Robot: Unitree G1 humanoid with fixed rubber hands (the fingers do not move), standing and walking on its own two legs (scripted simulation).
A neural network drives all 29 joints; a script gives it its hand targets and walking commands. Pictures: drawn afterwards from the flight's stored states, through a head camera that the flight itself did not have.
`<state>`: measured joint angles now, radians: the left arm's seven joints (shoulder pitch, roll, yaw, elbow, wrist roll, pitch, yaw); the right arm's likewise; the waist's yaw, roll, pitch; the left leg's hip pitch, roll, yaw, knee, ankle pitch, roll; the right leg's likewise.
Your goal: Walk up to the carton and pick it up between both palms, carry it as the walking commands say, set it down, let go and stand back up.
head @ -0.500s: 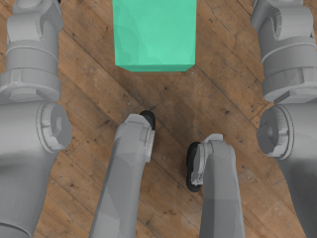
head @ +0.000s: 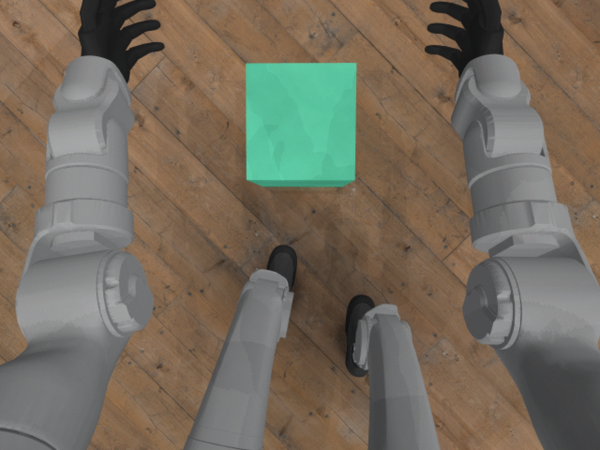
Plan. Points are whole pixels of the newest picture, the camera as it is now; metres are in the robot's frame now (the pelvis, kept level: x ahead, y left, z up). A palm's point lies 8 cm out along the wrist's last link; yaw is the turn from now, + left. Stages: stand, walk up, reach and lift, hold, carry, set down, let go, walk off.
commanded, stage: set down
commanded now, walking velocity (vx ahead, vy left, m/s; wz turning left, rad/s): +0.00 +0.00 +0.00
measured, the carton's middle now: (301, 135) +0.51 +0.12 -0.50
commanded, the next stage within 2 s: let go in 0.22 s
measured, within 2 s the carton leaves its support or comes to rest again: neither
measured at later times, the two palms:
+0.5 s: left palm (82, 104) +0.42 +0.30 -0.04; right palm (517, 128) +0.48 -0.10 -0.05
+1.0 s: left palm (37, 361) +0.23 +0.23 +0.06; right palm out of the picture +0.30 -0.21 +0.05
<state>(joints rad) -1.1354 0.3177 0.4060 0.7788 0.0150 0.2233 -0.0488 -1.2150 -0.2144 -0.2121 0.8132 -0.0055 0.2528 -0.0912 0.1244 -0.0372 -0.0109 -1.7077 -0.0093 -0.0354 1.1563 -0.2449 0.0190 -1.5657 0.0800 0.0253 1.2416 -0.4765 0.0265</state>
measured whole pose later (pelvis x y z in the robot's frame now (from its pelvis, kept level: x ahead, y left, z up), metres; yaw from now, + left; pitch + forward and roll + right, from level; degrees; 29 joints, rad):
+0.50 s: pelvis +0.04 +0.01 +0.08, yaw +2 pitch +39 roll -3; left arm -0.69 0.25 0.31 0.49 0.14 0.17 -0.10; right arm -0.71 -0.08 -0.21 0.49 -0.09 0.20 -0.14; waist 0.09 -0.03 0.05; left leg -1.31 -0.02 -0.03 0.80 -0.17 0.03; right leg -1.17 0.05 0.05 0.86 -0.38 0.03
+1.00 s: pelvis +0.07 -0.02 +0.14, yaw +4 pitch +9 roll +1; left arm 0.16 0.20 0.07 0.42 0.02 0.03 -0.08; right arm 0.06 -0.15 -0.09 0.51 -0.04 0.02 0.01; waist 0.06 -0.02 0.05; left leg -0.49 -0.03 -0.02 0.49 -0.16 0.00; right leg -0.37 0.03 0.06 0.57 -0.36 -0.02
